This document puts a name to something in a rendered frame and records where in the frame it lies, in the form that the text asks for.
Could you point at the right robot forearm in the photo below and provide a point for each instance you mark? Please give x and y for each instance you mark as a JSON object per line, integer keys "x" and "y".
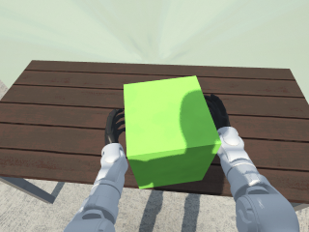
{"x": 239, "y": 169}

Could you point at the robot right hand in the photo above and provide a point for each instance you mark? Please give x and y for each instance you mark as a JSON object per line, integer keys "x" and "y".
{"x": 218, "y": 111}

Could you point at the robot right upper arm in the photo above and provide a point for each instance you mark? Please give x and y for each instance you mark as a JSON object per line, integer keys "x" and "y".
{"x": 265, "y": 213}

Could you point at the robot left upper arm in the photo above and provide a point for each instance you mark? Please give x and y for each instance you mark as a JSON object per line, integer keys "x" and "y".
{"x": 90, "y": 225}

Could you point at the carton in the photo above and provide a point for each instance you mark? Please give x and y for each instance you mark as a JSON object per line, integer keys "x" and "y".
{"x": 171, "y": 137}

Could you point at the left robot forearm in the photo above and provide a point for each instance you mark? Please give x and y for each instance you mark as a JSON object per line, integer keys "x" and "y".
{"x": 106, "y": 191}

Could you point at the robot left hand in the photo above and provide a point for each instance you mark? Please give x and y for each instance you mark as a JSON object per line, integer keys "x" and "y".
{"x": 111, "y": 133}

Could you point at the table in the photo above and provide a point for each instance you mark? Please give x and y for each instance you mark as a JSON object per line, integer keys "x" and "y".
{"x": 53, "y": 120}

